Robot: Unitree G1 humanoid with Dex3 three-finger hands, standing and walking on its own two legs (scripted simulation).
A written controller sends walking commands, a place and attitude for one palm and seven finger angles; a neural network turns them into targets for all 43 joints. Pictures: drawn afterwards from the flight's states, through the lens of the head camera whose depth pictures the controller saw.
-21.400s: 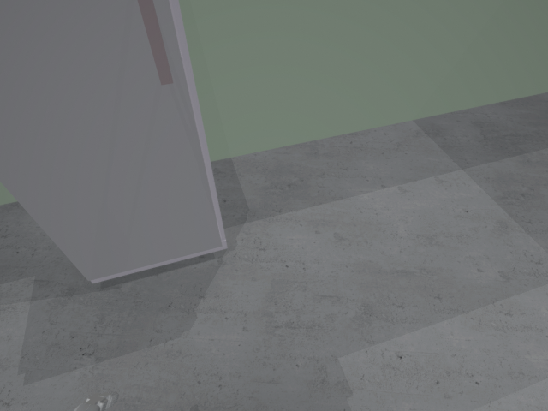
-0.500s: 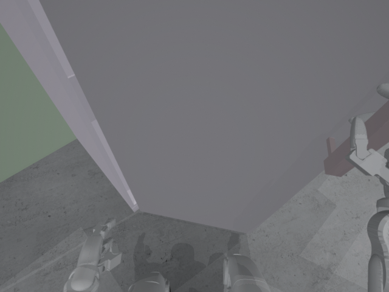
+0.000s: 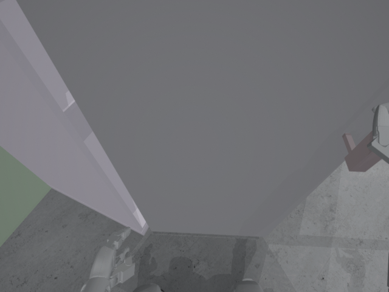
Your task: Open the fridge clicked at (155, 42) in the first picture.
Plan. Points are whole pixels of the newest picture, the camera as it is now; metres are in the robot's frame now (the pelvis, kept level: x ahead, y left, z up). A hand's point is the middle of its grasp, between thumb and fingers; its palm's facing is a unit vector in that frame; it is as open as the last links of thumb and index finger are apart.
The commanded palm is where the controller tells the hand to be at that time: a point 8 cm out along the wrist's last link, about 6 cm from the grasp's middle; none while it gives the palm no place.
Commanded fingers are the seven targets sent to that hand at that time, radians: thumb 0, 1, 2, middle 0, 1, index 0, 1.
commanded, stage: stop walking and hold the door back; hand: right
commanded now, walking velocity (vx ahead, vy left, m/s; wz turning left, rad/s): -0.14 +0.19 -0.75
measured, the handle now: out of the picture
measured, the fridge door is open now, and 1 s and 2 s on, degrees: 68 68 70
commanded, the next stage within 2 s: loosen the grip on the handle in 1.24 s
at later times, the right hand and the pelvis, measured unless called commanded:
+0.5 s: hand out of the picture +0.28 -0.23 +0.22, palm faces +0.46 +0.87 -0.17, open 6.5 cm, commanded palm +0.26 -0.27 +0.20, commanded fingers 0.00 -0.90 -0.90 0.45 1.40 0.45 1.40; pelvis -0.08 +0.06 +0.02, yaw -13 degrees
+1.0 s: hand (382, 131) +0.31 -0.23 +0.22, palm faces +0.44 +0.89 -0.13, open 5.9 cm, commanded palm +0.26 -0.27 +0.20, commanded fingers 0.00 -0.90 -0.90 0.45 1.40 0.45 1.40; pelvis -0.11 +0.06 +0.01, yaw -11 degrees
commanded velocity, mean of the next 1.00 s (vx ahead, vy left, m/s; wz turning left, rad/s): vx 0.12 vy -0.07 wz -0.01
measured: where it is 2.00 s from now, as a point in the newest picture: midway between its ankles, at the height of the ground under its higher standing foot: outside the picture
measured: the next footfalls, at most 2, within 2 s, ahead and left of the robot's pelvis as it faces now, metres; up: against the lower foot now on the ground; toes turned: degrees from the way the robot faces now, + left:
right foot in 0.30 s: -0.04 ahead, -0.06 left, +0.00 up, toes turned -16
left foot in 0.60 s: -0.04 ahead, +0.16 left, +0.00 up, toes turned -7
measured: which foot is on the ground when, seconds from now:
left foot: down 0.00-0.30, up 0.32-0.58, down 0.60-1.00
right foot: up 0.00-0.28, down 0.30-0.60, up 0.62-0.86, down 0.88-1.00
